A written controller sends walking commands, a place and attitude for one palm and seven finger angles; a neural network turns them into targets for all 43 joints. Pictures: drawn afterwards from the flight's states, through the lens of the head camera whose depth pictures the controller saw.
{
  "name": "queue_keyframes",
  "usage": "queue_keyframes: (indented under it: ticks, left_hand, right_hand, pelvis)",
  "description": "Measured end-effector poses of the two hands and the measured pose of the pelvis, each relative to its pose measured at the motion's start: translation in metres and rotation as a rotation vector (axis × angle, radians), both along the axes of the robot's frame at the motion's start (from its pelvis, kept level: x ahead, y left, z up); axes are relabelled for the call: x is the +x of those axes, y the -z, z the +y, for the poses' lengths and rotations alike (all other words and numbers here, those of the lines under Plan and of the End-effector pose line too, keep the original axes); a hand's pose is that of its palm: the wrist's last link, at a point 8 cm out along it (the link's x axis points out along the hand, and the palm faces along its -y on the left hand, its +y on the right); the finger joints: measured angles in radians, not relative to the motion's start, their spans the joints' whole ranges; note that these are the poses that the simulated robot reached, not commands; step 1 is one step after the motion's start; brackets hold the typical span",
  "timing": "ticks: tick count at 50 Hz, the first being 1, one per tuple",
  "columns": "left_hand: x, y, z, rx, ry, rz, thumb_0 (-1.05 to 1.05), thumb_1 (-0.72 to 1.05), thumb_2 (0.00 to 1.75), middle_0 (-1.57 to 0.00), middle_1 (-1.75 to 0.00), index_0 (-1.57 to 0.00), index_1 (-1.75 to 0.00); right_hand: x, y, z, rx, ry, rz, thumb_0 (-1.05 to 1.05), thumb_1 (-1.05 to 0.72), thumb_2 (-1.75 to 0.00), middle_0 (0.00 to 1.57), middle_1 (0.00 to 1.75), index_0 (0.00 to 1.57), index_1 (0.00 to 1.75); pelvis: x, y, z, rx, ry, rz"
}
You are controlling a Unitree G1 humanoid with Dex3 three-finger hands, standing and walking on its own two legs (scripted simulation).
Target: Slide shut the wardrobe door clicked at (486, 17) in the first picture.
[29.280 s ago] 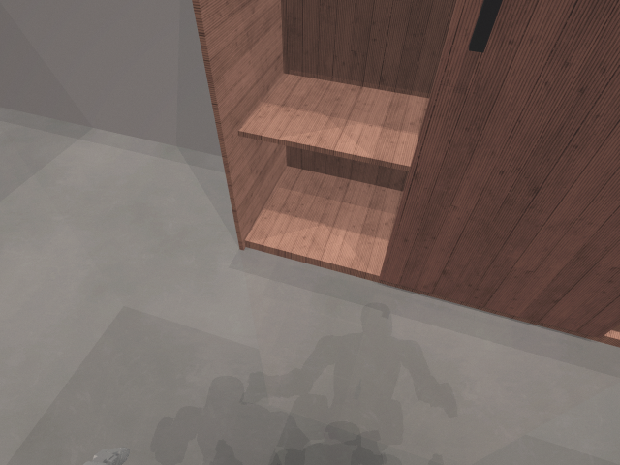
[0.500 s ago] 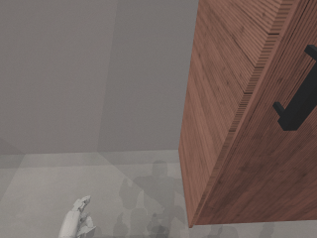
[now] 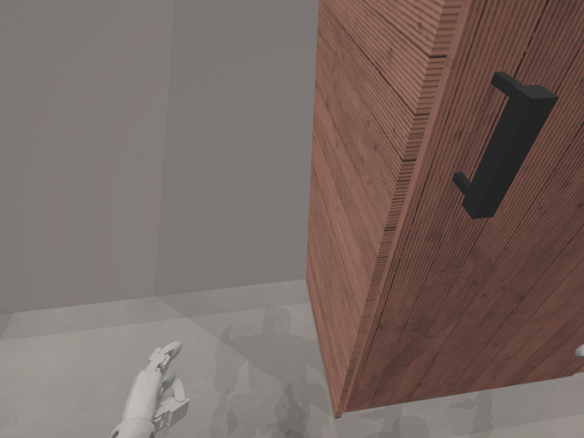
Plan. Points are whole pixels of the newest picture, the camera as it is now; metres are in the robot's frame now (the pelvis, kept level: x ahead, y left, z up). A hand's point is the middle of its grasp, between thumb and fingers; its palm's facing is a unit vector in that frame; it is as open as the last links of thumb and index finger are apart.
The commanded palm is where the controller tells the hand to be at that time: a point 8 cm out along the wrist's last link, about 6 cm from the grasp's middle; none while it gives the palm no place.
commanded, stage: draw the hand back to the body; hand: right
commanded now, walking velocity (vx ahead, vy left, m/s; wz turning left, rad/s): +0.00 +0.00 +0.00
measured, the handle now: (490, 147) +0.34 -0.26 +0.26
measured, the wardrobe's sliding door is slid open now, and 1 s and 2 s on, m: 0.00 0.00 0.00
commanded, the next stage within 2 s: step back with the hand held close in 1.50 s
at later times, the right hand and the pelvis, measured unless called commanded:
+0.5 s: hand (567, 288) +0.19 -0.29 +0.19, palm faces +0.27 +0.92 -0.28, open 14.3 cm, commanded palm +0.13 -0.32 +0.22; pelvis +0.00 +0.01 +0.01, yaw +2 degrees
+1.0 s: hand (498, 260) +0.24 -0.25 +0.18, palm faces +0.42 +0.82 -0.39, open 10.0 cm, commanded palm +0.19 -0.28 +0.19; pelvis +0.04 +0.01 +0.01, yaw +4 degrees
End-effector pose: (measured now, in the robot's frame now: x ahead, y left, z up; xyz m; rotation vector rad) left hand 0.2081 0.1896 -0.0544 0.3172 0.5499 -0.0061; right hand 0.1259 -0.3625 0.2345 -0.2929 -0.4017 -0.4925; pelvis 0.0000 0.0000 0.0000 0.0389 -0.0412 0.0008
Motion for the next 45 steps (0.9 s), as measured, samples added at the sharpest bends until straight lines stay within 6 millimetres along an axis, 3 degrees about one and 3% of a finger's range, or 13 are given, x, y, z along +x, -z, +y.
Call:
queue_keyframes:
  ticks: [5, 9, 16, 22, 27, 33, 39, 45]
  left_hand:
    - [-0.005, -0.004, 0.004, -0.032, -0.047, -0.033, 0.01, 0.9, 0.9, -0.21, -0.3, -0.2, -0.3]
    - [-0.006, -0.013, 0.009, -0.073, -0.076, -0.087, 0.01, 0.9, 0.9, -0.21, -0.3, -0.2, -0.3]
    - [-0.007, -0.028, 0.026, -0.1, -0.078, -0.155, 0.01, 0.9, 0.9, -0.21, -0.3, -0.2, -0.3]
    - [-0.01, -0.03, 0.042, -0.078, -0.071, -0.159, 0.01, 0.9, 0.9, -0.21, -0.3, -0.2, -0.3]
    - [-0.016, -0.027, 0.046, -0.04, -0.066, -0.137, 0.01, 0.9, 0.9, -0.21, -0.3, -0.2, -0.3]
    - [-0.03, -0.01, 0.043, -0.031, -0.102, -0.033, 0.01, 0.9, 0.9, -0.2, -0.3, -0.2, -0.3]
    - [-0.037, 0.009, 0.037, -0.047, -0.119, 0.075, 0.01, 0.9, 0.9, -0.21, -0.3, -0.2, -0.3]
    - [-0.029, 0.012, 0.037, -0.063, -0.13, 0.101, 0.01, 0.9, 0.9, -0.21, -0.3, -0.2, -0.3]
  right_hand:
    - [0.024, 0.014, 0.014, 0.057, -0.153, 0.234, -0.01, 0.56, -0.2, 0.26, 1.15, 0.25, 1.15]
    - [0.036, 0.014, 0.026, 0.064, -0.292, 0.361, -0.02, 0.56, -0.2, 0.26, 1.15, 0.26, 1.15]
    - [0.033, 0.008, 0.021, 0.13, -0.395, 0.369, -0.02, 0.55, -0.2, 0.26, 1.15, 0.26, 1.15]
    - [0.029, 0.028, 0.024, 0.187, -0.366, 0.377, -0.01, 0.52, -0.21, 0.26, 1.13, 0.25, 1.13]
    - [0.027, 0.031, 0.037, -0.008, -0.071, 0.294, -0.01, 0.42, -0.26, 0.25, 1.07, 0.25, 1.07]
    - [0.022, 0.029, 0.049, -0.079, 0.064, 0.183, -0.01, 0.23, -0.35, 0.25, 0.96, 0.25, 0.97]
    - [0.037, 0.033, 0.05, -0.097, 0.089, 0.194, -0.01, 0.03, -0.45, 0.24, 0.84, 0.24, 0.84]
    - [0.061, 0.039, 0.064, -0.1, 0.031, 0.234, 0.0, -0.18, -0.55, 0.23, 0.71, 0.23, 0.72]
  pelvis:
    - [0.0, -0.003, 0.0, 0.001, -0.006, -0.026]
    - [0.002, -0.006, 0.001, 0.002, -0.018, -0.045]
    - [0.003, -0.007, 0.006, 0.002, -0.03, -0.047]
    - [0.001, -0.006, 0.009, 0.004, -0.028, -0.046]
    - [-0.002, -0.006, 0.01, 0.011, -0.036, -0.047]
    - [0.006, -0.009, 0.009, 0.002, -0.042, -0.046]
    - [0.017, -0.012, 0.007, -0.013, -0.046, -0.046]
    - [0.029, -0.014, 0.006, -0.021, -0.057, -0.037]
